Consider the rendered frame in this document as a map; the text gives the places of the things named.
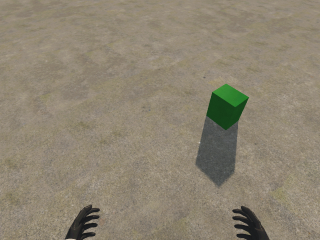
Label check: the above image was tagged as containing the carton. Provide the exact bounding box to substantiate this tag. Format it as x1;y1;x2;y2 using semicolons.
206;84;249;130

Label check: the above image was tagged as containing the right robot hand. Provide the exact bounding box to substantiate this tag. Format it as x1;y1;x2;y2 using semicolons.
232;206;270;240

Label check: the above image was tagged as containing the left robot hand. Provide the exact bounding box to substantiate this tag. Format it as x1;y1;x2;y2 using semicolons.
64;204;100;240

